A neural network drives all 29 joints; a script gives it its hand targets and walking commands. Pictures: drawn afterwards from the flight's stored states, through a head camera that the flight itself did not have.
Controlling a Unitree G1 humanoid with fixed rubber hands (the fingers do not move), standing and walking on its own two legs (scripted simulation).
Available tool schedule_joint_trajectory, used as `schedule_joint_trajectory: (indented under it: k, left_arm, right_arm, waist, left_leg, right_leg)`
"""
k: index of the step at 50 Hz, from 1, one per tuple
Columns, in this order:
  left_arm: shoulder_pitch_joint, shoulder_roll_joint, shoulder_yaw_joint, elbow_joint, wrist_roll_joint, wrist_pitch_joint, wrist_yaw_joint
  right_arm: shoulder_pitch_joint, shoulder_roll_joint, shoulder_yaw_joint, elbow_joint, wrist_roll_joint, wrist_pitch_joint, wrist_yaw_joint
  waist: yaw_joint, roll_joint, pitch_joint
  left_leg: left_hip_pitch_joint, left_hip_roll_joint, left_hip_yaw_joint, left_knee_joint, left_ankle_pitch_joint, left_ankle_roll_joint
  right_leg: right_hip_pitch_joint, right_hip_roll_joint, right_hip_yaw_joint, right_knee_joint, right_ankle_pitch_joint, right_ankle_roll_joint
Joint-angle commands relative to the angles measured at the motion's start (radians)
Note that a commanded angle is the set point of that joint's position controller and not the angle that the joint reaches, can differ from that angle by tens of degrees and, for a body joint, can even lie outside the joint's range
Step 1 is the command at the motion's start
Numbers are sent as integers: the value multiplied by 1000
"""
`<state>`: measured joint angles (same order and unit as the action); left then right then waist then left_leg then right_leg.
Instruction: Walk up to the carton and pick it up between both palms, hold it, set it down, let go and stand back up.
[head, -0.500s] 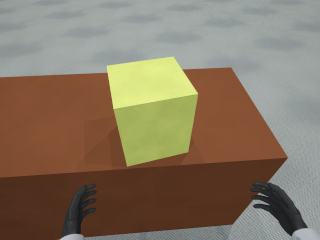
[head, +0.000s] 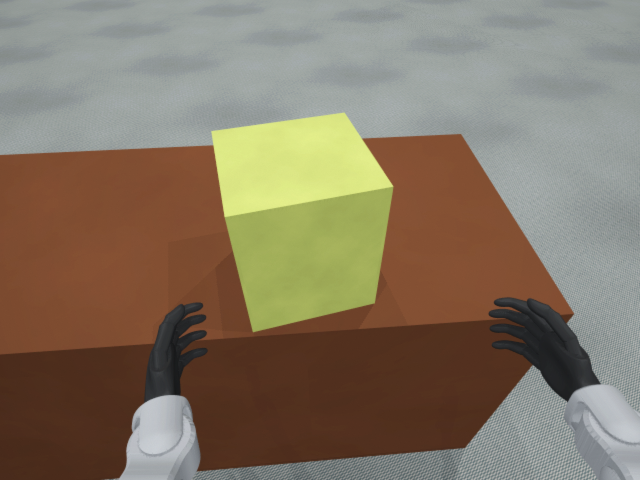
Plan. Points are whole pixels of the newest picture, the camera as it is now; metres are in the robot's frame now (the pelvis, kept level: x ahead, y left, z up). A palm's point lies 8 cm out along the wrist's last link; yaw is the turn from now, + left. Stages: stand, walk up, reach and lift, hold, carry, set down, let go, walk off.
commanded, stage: reach and lift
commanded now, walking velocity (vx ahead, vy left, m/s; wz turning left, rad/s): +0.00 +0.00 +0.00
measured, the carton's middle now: (298, 223) +0.50 +0.05 +0.05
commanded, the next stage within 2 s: none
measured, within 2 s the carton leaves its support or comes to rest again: neither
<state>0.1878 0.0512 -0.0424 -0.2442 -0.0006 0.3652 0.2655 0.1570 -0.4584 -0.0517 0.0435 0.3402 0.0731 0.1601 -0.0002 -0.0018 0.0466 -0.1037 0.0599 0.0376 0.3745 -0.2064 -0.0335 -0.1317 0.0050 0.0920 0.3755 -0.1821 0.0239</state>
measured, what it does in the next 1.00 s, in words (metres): stands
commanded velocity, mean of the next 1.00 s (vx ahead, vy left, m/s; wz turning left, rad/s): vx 0.00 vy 0.00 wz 0.00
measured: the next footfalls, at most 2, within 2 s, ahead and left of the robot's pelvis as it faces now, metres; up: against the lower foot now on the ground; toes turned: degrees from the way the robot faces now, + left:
none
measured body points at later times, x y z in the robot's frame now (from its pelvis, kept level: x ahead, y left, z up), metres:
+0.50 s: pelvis -0.01 +0.00 +0.00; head -0.01 -0.01 +0.45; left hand +0.29 +0.20 +0.11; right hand +0.32 -0.25 +0.13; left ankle +0.00 +0.14 -0.74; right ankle +0.02 -0.14 -0.75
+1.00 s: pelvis +0.00 +0.00 +0.00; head +0.00 -0.01 +0.45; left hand +0.36 +0.19 +0.13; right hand +0.39 -0.25 +0.17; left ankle +0.00 +0.14 -0.74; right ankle +0.02 -0.14 -0.75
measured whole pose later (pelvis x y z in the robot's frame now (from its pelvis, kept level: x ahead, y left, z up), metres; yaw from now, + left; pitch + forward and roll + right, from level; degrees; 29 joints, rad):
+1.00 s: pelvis +0.00 +0.00 +0.00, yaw +0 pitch -3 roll +0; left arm -0.45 0.07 0.17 0.06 -0.01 0.71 0.24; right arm -0.60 -0.53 -0.01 0.46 0.43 0.34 0.12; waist 0.00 0.01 0.04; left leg -0.13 0.06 0.04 0.37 -0.19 -0.04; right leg -0.16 0.01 0.09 0.37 -0.17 0.02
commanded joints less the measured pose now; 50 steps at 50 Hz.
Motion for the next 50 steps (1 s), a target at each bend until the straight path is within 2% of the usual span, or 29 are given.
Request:
schedule_joint_trajectory:
  k: [1,2,4,8,9,13,14,15,16,17,18,22,25,26,28,29,31,32,33,34,35,38,39,41,42,44,48,49,50]
  left_arm:
    - [-201,0,103,-216,-62,71,-16]
    - [-244,32,106,-294,-92,73,-18]
    - [-257,21,104,-300,-74,107,-19]
    - [-367,54,128,-316,-110,122,-33]
    - [-349,32,121,-352,-101,140,-30]
    - [-429,46,128,-311,-105,182,-27]
    - [-474,48,147,-255,-92,195,-25]
    - [-528,45,142,-209,-97,207,-35]
    - [-547,46,134,-226,-95,225,-21]
    - [-578,44,159,-139,-110,235,-31]
    - [-548,53,147,-185,-121,242,-25]
    - [-651,71,188,-122,-107,282,-36]
    - [-683,58,235,-39,-97,303,-33]
    - [-714,47,182,-106,-110,298,-31]
    - [-732,76,209,-145,-97,290,-25]
    - [-688,74,207,-149,-106,297,-31]
    - [-727,71,217,-136,-88,305,-36]
    - [-857,115,235,-92,-103,305,-34]
    - [-761,85,227,-42,-106,313,-43]
    - [-871,108,228,-24,-105,300,-37]
    - [-830,104,237,-60,-95,300,-34]
    - [-937,129,230,6,-124,303,-36]
    - [-861,101,204,-37,-126,308,-30]
    - [-985,131,217,42,-127,294,-23]
    - [-1027,154,214,52,-125,300,-16]
    - [-1058,150,219,164,-124,291,-14]
    - [-1088,166,228,110,-129,295,-12]
    - [-1169,207,261,143,-137,285,-15]
    - [-1125,194,264,156,-121,293,-19]
  right_arm:
    - [-240,-166,-15,-210,68,14,-59]
    - [-282,-209,-16,-269,77,10,-69]
    - [-290,-207,-36,-222,77,28,-82]
    - [-426,-197,-13,-222,93,61,-89]
    - [-397,-216,-35,-198,99,71,-83]
    - [-502,-217,-19,-161,100,99,-71]
    - [-545,-249,-35,-52,103,115,-56]
    - [-567,-231,-48,-28,93,135,-63]
    - [-618,-257,-64,-18,87,135,-54]
    - [-639,-206,-32,16,74,153,-58]
    - [-630,-228,-30,-48,81,148,-58]
    - [-733,-250,-40,44,94,181,-59]
    - [-782,-240,-5,127,98,198,-49]
    - [-826,-273,-9,76,99,190,-42]
    - [-846,-256,-2,89,101,186,-41]
    - [-823,-287,-12,119,110,185,-43]
    - [-859,-286,-8,134,131,182,-46]
    - [-977,-255,27,150,140,187,-46]
    - [-926,-265,20,144,126,189,-50]
    - [-1002,-256,38,188,131,197,-42]
    - [-952,-244,49,194,131,194,-35]
    - [-1070,-282,36,234,121,203,-38]
    - [-1008,-279,29,206,137,198,-34]
    - [-1105,-255,70,291,140,211,-25]
    - [-1159,-278,35,298,135,208,-24]
    - [-1191,-252,70,345,130,216,-18]
    - [-1220,-285,77,370,143,211,-23]
    - [-1308,-279,87,336,140,205,-29]
    - [-1279,-297,58,377,139,203,-38]
  waist:
    - [121,-59,-171]
    - [107,-82,-214]
    - [66,-65,-221]
    - [82,-72,-242]
    - [53,-37,-239]
    - [76,-15,-263]
    - [81,-23,-228]
    - [66,-22,-182]
    - [73,-14,-224]
    - [84,-72,-190]
    - [91,-65,-220]
    - [85,-96,-276]
    - [130,-95,-257]
    - [98,-89,-322]
    - [120,-71,-362]
    - [93,-77,-371]
    - [99,-48,-389]
    - [118,-64,-390]
    - [104,-99,-326]
    - [124,-84,-365]
    - [112,-60,-370]
    - [130,-98,-392]
    - [103,-64,-417]
    - [142,-63,-367]
    - [129,-61,-381]
    - [164,-66,-364]
    - [146,-65,-488]
    - [170,-115,-540]
    - [159,-95,-540]
  left_leg:
    - [165,-62,21,-99,216,0]
    - [147,-69,31,-74,272,-4]
    - [209,-66,17,-62,335,-13]
    - [222,-63,17,-66,337,-11]
    - [225,-62,7,-61,362,-21]
    - [226,-48,2,-45,356,-29]
    - [217,-51,3,-65,282,-19]
    - [174,-46,2,-104,148,-12]
    - [170,-34,-6,-100,143,-14]
    - [116,-42,10,-117,94,3]
    - [124,-52,19,-114,124,10]
    - [111,-50,22,-107,148,18]
    - [86,-46,32,-117,141,20]
    - [120,-42,28,-107,172,18]
    - [117,-42,19,-91,207,6]
    - [125,-44,14,-80,264,6]
    - [149,-46,18,-67,348,-10]
    - [97,-61,30,-62,296,-3]
    - [91,-54,22,-73,266,5]
    - [52,-48,29,-81,213,9]
    - [74,-48,22,-86,225,13]
    - [55,-46,31,-72,215,7]
    - [64,-43,16,-80,229,6]
    - [25,-45,32,-84,199,9]
    - [15,-43,23,-83,155,5]
    - [-39,-49,39,-89,108,21]
    - [25,-44,35,-58,280,3]
    - [10,-47,42,-48,298,-1]
    - [21,-47,36,-50,346,-5]
  right_leg:
    - [-10,62,-44,-94,161,-95]
    - [-1,63,-43,-76,234,-87]
    - [8,70,-55,-79,292,-92]
    - [-14,72,-45,-100,240,-92]
    - [-20,78,-62,-82,265,-95]
    - [-64,77,-66,-90,217,-104]
    - [-76,80,-56,-102,166,-113]
    - [-93,65,-57,-120,69,-111]
    - [-94,75,-58,-109,70,-119]
    - [-68,68,-50,-119,27,-106]
    - [-50,61,-46,-100,75,-89]
    - [-3,68,-41,-88,144,-83]
    - [-2,70,-35,-84,124,-89]
    - [-18,76,-47,-70,157,-81]
    - [-25,82,-51,-64,183,-83]
    - [30,82,-58,-53,275,-82]
    - [37,88,-65,-51,354,-84]
    - [22,85,-53,-56,307,-76]
    - [23,86,-56,-54,289,-74]
    - [18,79,-45,-58,232,-79]
    - [29,76,-43,-57,248,-74]
    - [0,88,-54,-50,227,-72]
    - [21,84,-54,-47,258,-69]
    - [-7,75,-54,-59,201,-73]
    - [-8,78,-54,-56,171,-76]
    - [-17,73,-47,-48,128,-71]
    - [61,84,-56,-18,344,-63]
    - [61,94,-56,-12,353,-62]
    - [111,86,-51,-16,438,-66]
